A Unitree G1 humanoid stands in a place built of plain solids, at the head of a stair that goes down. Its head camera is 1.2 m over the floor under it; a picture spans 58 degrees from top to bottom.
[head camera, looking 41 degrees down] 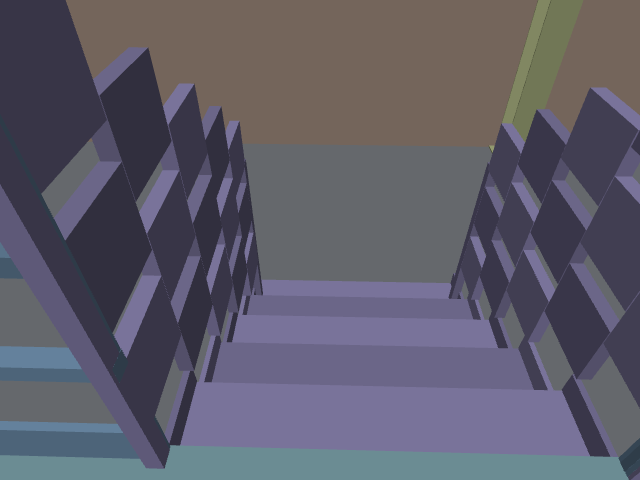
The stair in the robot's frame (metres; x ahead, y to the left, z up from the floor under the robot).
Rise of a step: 0.18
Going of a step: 0.30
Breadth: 1.32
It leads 1 degrees to the right of straight ahead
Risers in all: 6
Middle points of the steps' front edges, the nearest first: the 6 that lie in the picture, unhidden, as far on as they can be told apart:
0.51 -0.19 0.00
0.81 -0.20 -0.18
1.11 -0.21 -0.36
1.41 -0.22 -0.55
1.71 -0.23 -0.73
2.01 -0.23 -0.91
